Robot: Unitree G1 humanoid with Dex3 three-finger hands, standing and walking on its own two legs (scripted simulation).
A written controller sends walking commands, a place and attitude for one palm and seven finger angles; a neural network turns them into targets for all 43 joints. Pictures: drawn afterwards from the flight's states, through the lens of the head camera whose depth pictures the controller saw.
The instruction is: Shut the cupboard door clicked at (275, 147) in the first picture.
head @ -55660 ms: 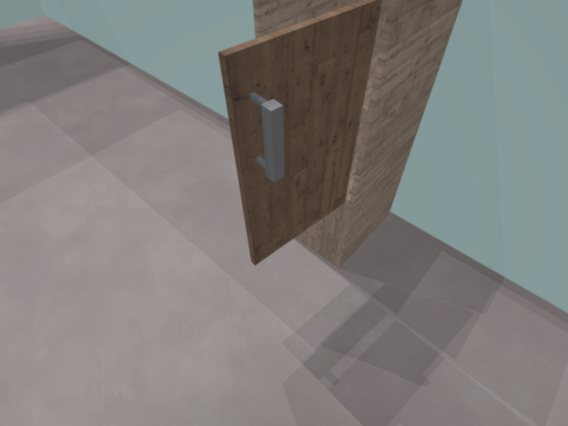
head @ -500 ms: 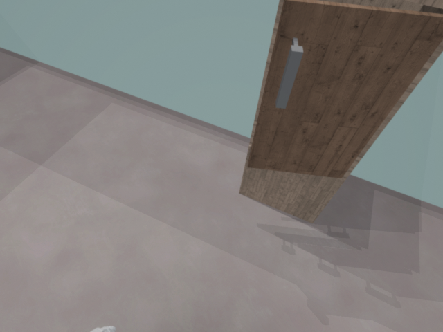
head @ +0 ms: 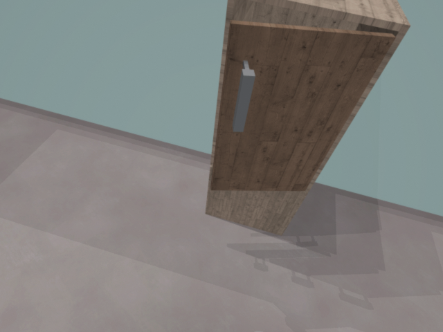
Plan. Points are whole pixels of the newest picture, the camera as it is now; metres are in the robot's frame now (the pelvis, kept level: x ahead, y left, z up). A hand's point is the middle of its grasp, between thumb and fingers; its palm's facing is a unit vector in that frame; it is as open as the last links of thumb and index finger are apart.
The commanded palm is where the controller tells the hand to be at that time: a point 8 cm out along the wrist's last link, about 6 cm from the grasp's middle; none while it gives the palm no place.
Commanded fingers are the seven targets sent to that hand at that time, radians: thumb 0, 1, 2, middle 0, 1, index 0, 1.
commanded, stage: take the last steps up to it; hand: left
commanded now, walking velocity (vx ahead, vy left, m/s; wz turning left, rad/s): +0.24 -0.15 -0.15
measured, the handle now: (241, 97) +0.61 -0.02 +0.09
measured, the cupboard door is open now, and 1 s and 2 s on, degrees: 18 18 18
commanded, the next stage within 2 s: come to a stop and stand still in 0.28 s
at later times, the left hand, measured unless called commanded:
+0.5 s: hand (192, 278) +0.26 +0.06 -0.17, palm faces -0.09 -0.97 -0.21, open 7.2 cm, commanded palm none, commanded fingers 0.00 0.90 0.90 -0.20 -0.30 -0.20 -0.30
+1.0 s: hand (189, 299) +0.22 +0.06 -0.18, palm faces -0.03 -0.96 -0.29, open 7.4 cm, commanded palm none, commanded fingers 0.00 0.90 0.90 -0.20 -0.30 -0.20 -0.30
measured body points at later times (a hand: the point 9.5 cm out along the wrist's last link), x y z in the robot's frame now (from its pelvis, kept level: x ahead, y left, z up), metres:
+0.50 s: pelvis +0.16 -0.11 +0.00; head +0.21 -0.12 +0.45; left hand +0.27 +0.11 -0.15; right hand +0.14 -0.35 -0.15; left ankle +0.13 +0.02 -0.67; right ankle +0.18 -0.21 -0.74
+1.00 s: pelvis +0.16 -0.14 -0.02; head +0.19 -0.15 +0.43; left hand +0.22 +0.11 -0.16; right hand +0.26 -0.40 -0.16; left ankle +0.24 -0.02 -0.73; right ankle +0.14 -0.28 -0.74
